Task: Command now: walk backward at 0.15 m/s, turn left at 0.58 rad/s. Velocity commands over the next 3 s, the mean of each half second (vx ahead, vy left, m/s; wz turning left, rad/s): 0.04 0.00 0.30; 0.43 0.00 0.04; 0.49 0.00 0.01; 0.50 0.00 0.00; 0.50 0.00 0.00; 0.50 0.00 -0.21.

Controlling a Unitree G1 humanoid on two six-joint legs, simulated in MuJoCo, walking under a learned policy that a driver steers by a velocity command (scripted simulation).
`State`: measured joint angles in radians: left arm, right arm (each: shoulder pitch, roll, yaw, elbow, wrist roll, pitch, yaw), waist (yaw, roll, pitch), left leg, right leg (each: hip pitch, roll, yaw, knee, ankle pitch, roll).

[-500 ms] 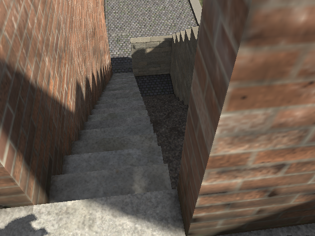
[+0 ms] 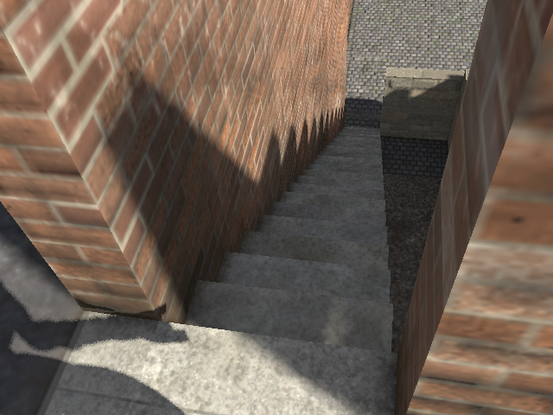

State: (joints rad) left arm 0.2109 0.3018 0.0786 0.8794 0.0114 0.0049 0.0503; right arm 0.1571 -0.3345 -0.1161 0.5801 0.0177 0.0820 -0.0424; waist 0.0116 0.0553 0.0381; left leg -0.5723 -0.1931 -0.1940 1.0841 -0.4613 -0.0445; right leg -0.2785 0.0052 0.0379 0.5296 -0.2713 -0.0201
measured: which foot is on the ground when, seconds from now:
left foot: up 0.00-0.32, down 0.34-0.80, up 0.82-1.00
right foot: down 0.00-0.34, up 0.36-0.76, down 0.78-1.00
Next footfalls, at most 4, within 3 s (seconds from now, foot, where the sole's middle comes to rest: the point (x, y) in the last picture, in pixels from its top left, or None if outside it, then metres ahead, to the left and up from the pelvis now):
0.34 left None -0.09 0.15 -0.77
0.78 right None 0.22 -0.05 -0.77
1.36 left None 0.47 0.28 -0.77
2.10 right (366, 334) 0.76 -0.15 -0.97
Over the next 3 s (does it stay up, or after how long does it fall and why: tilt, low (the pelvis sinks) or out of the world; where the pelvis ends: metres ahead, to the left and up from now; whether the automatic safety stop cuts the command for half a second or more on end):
stays up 0.98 0.09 -0.39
